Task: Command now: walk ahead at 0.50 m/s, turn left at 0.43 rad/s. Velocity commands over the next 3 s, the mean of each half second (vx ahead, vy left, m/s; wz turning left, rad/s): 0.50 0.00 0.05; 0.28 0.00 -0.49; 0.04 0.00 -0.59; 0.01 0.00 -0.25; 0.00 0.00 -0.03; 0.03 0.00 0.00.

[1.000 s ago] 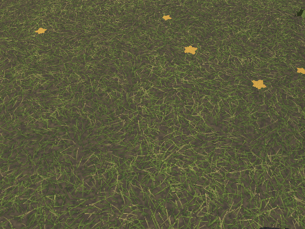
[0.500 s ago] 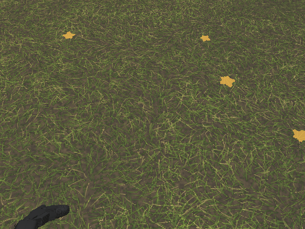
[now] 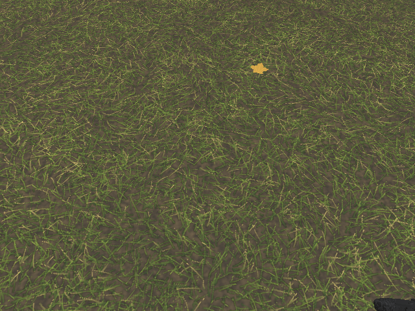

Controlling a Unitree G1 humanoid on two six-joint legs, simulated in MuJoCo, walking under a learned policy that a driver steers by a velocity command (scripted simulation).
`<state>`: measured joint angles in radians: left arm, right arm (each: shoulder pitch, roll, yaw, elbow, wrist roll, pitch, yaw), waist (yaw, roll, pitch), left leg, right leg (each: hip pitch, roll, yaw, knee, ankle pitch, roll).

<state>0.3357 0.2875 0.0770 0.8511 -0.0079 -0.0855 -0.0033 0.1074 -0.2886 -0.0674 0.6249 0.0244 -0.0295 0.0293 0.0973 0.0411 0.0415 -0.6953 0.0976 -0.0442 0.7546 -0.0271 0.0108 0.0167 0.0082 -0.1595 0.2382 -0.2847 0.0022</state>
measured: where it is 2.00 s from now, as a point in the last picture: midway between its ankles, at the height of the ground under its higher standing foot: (233, 285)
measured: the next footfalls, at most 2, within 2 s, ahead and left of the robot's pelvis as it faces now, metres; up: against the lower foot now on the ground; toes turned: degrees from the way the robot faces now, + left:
left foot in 0.12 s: +0.24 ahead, +0.14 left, +0.00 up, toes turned +4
right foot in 0.68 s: +0.54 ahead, -0.09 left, +0.00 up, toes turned -9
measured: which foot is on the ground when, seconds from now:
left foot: up 0.00-0.10, down 0.12-0.66, up 0.68-1.00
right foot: down 0.00-0.14, up 0.16-0.66, down 0.68-1.00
